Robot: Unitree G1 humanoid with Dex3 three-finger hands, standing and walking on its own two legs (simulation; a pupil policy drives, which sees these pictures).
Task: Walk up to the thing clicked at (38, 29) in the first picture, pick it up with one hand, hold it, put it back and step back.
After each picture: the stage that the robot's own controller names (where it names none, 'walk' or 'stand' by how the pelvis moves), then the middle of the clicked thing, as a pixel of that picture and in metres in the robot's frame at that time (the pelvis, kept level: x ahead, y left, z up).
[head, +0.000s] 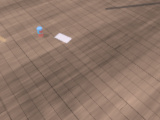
stand; (40, 31) +1.59 +0.55 -0.72
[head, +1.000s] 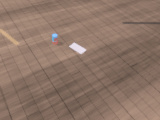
walk; (54, 39) +1.51 +0.28 -0.70
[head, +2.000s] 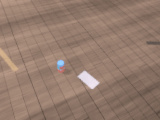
walk; (60, 66) +0.99 +0.19 -0.71
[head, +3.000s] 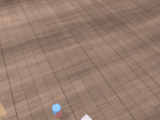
walk; (57, 110) +0.57 +0.21 -0.71
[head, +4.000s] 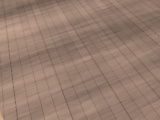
walk; out of the picture +0.35 +0.23 -0.70
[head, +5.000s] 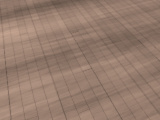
stand; out of the picture +0.29 +0.18 -0.72
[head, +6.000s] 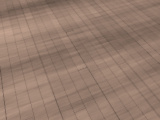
stand; out of the picture +0.29 +0.19 -0.73
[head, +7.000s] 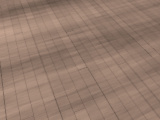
stand; out of the picture +0.29 +0.20 -0.73
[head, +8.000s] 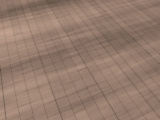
stand; out of the picture +0.28 +0.20 -0.73
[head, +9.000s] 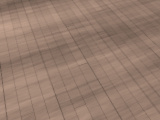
go down; out of the picture +0.28 +0.19 -0.72
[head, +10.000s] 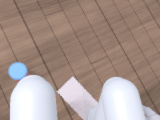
go down; (19, 73) +0.36 +0.23 -0.30
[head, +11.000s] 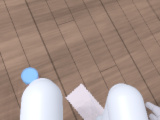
close in; (31, 78) +0.36 +0.23 -0.30
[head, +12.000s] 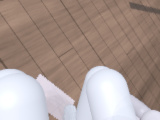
close in; out of the picture +0.34 +0.27 -0.21
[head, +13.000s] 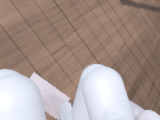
close; out of the picture +0.34 +0.27 -0.21
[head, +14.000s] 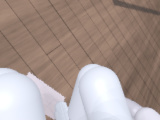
close; out of the picture +0.33 +0.27 -0.22
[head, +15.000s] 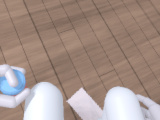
lift; (14, 87) +0.29 +0.24 -0.06
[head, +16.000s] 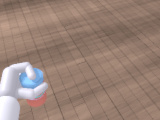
lift; (34, 88) +0.33 +0.17 +0.05
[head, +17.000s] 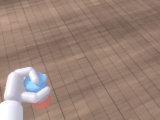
hold; (38, 91) +0.33 +0.17 +0.01
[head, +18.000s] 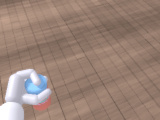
hold; (38, 93) +0.32 +0.17 +0.00
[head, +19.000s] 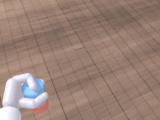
crouch; (36, 96) +0.32 +0.18 -0.03
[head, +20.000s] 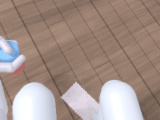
lower; (11, 58) +0.41 +0.23 -0.10
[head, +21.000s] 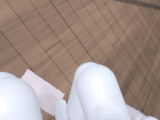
lower; out of the picture +0.38 +0.29 -0.22
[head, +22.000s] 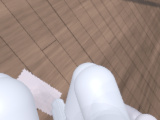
lower; out of the picture +0.38 +0.29 -0.22
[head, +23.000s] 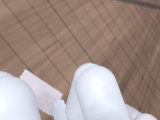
lower; out of the picture +0.37 +0.29 -0.22
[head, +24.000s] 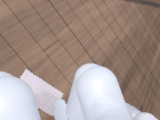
lower; out of the picture +0.37 +0.29 -0.22
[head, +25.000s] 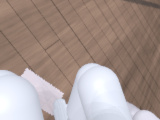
open; out of the picture +0.35 +0.29 -0.22
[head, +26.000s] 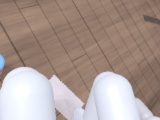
stand; out of the picture +0.37 +0.27 -0.23
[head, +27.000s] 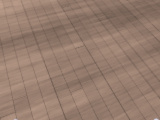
stand; out of the picture +0.34 +0.19 -0.61
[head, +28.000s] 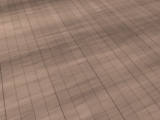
stand; out of the picture +0.35 +0.19 -0.66
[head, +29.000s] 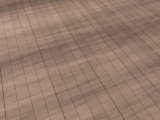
stand; out of the picture +0.34 +0.19 -0.67
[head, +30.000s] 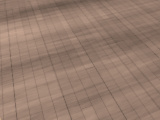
stand; out of the picture +0.37 +0.17 -0.72
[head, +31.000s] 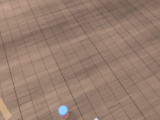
walk; (63, 112) +0.43 +0.19 -0.70
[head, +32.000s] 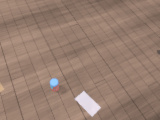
walk; (54, 85) +0.65 +0.20 -0.71
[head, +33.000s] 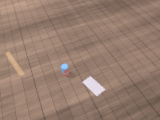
stand; (65, 70) +0.94 +0.25 -0.70
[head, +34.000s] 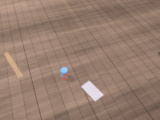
stand; (64, 73) +0.93 +0.20 -0.72
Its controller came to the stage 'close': yes
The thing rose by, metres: 0.71
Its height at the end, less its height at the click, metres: +0.00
